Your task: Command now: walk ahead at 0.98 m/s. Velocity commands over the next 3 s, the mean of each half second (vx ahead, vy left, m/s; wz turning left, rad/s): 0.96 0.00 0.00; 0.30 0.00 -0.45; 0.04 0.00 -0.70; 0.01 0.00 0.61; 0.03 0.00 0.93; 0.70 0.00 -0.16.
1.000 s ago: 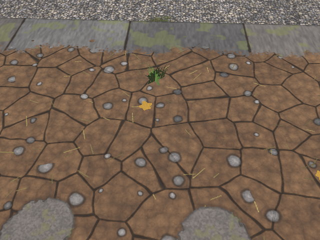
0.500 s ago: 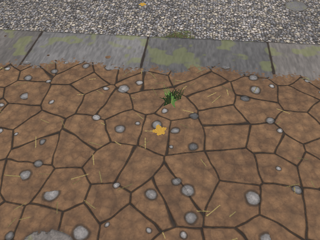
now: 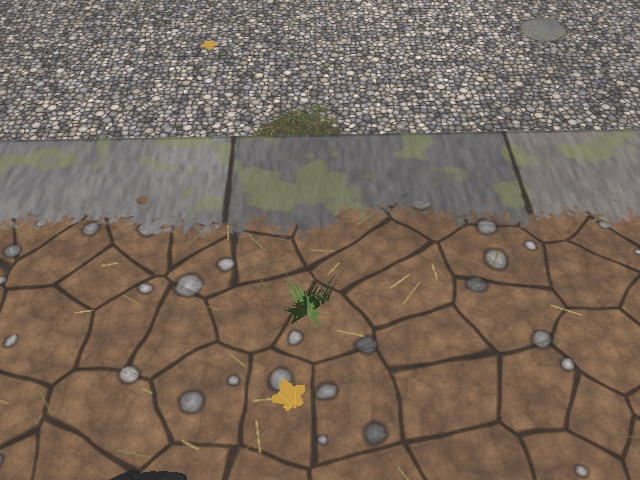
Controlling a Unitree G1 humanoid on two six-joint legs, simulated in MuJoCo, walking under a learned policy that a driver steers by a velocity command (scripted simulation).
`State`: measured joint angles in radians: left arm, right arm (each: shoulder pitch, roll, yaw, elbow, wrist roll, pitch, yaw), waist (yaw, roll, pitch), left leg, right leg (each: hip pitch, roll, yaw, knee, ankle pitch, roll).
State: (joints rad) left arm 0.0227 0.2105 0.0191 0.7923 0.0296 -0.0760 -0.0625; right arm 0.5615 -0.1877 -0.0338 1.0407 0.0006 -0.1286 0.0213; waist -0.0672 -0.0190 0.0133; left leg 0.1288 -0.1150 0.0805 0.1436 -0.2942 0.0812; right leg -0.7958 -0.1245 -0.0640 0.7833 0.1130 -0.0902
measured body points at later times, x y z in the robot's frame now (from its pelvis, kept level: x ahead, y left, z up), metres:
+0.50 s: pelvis +0.48 -0.01 +0.00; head +0.52 -0.01 +0.44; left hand +0.37 +0.23 -0.14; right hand +0.73 -0.21 -0.08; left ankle +0.73 +0.13 -0.68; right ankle +0.32 -0.08 -0.73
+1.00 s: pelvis +0.76 +0.01 +0.00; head +0.79 -0.01 +0.45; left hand +0.96 +0.24 -0.10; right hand +0.83 -0.29 -0.12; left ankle +0.78 +0.09 -0.73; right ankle +0.84 -0.13 -0.69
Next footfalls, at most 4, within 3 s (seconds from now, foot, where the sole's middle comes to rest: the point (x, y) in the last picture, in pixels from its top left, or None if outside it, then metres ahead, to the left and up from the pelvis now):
0.14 right None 0.36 -0.08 -0.77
0.58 left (275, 344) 0.81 0.09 -0.77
1.10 right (365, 323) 0.85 -0.13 -0.77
1.52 left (278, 293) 0.96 0.08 -0.77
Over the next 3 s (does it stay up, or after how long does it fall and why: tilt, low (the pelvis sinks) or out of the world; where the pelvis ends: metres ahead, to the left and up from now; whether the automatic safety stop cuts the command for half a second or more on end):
stays up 1.15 0.03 0.00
